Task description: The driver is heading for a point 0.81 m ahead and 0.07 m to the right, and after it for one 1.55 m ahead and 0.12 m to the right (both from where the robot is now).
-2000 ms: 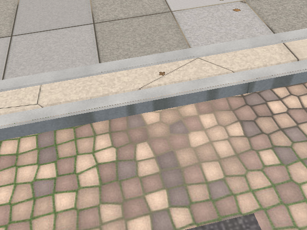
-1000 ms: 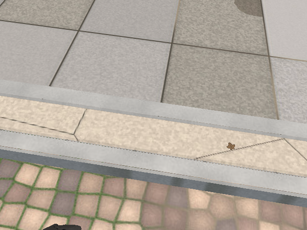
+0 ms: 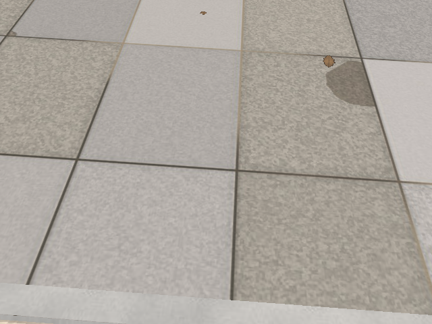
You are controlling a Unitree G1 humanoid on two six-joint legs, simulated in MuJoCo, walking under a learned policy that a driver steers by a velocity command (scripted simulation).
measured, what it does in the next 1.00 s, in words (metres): climbs: right foot 0.10 m higher, then left foot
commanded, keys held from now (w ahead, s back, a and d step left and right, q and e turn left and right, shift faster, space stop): w+e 0.36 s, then w+q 0.64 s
